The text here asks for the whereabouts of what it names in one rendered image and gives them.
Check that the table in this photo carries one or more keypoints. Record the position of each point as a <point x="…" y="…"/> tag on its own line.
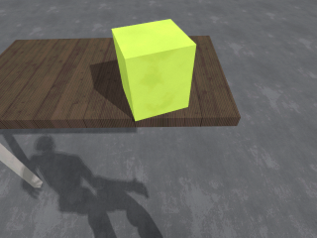
<point x="76" y="83"/>

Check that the carton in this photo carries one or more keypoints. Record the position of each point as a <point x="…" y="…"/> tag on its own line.
<point x="156" y="61"/>

